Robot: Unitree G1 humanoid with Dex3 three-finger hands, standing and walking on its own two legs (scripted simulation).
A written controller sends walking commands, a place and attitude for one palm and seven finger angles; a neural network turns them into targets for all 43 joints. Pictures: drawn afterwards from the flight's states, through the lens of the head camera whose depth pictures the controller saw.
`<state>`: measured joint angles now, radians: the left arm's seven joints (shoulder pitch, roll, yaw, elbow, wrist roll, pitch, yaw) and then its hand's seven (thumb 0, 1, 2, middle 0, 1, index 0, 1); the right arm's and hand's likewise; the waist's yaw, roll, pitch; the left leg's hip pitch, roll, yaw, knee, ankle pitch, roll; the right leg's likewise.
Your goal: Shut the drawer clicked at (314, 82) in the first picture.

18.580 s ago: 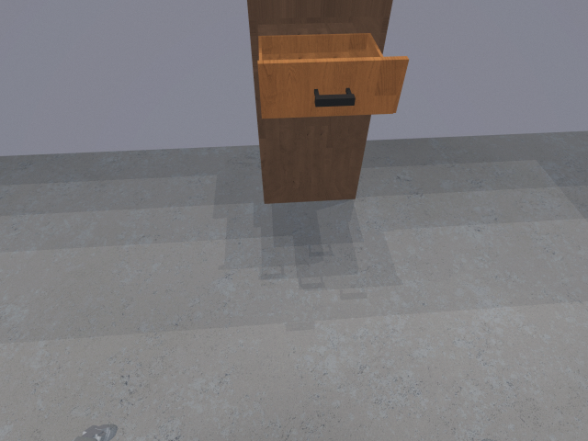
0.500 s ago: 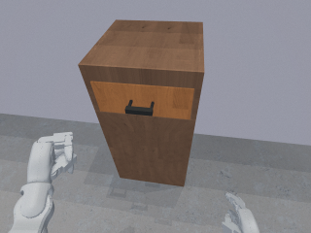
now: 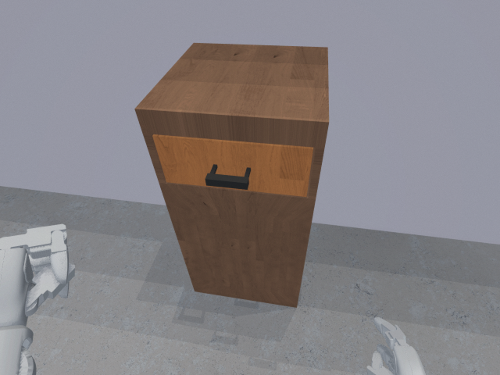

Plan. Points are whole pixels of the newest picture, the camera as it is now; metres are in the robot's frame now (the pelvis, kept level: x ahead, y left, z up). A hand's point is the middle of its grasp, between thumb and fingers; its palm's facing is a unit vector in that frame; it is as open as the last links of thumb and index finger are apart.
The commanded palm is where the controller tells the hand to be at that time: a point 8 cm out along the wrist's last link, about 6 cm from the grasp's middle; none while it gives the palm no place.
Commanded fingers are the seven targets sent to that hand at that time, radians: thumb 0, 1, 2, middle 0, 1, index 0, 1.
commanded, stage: step back with the hand held close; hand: left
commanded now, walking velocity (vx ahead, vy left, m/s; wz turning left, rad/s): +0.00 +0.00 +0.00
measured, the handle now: (229, 175) +0.57 +0.14 -0.03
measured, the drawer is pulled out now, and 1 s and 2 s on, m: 0.00 0.00 0.00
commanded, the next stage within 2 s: stop stepping back and stand still in 1.62 s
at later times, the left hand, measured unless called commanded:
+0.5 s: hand (47, 292) +0.15 +0.26 +0.16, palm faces +0.35 -0.78 -0.52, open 3.3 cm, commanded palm +0.09 +0.29 +0.18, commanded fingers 0.00 0.90 0.90 -1.40 -1.60 -1.40 -1.60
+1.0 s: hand (16, 349) +0.09 +0.25 +0.16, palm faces +0.43 -0.73 -0.52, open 3.3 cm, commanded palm +0.02 +0.28 +0.18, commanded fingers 0.00 0.90 0.90 -1.40 -1.60 -1.40 -1.60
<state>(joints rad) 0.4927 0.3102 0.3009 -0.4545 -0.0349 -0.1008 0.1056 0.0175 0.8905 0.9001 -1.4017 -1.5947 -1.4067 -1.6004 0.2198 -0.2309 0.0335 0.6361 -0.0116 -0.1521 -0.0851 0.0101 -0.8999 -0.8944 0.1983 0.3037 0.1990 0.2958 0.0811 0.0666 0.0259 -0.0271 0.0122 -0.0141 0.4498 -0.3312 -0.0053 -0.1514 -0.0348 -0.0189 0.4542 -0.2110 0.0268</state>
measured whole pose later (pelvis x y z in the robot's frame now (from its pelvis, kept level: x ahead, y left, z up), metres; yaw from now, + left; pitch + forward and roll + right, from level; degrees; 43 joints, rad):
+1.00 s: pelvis -0.09 +0.00 -0.02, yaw +2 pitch -1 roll +0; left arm 0.58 0.39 0.43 -0.53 0.03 -0.29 0.14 0.02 0.89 0.90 -1.40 -1.59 -1.41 -1.60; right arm 0.24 -0.23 -0.02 0.57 0.00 -0.09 -0.07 0.01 -0.90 -0.89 0.20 0.30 0.20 0.30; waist -0.01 0.00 0.05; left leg -0.38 -0.01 -0.03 0.68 -0.30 0.02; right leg -0.44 -0.02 0.05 0.58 -0.12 0.04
